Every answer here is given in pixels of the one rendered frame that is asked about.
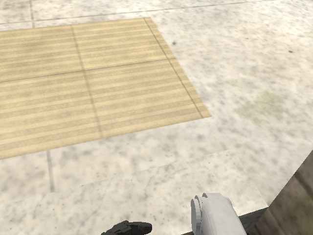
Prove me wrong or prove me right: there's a right robot thigh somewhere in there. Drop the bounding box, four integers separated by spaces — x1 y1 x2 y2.
191 193 247 235

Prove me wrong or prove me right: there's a robot left hand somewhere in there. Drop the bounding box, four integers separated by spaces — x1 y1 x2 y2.
101 220 153 235

